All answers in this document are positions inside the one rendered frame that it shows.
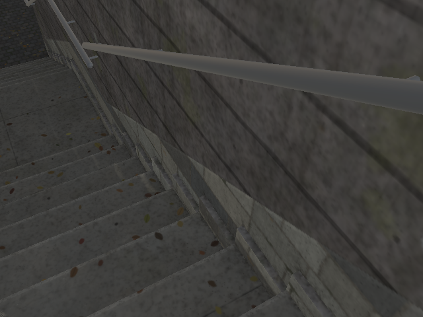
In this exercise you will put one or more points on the stairs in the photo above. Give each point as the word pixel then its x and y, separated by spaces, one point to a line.
pixel 88 232
pixel 29 70

